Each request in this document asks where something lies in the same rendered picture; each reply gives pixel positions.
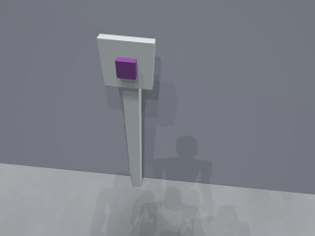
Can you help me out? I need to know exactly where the panel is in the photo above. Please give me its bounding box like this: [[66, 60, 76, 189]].
[[96, 33, 156, 187]]

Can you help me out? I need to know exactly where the button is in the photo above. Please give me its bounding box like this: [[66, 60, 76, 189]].
[[115, 57, 137, 80]]

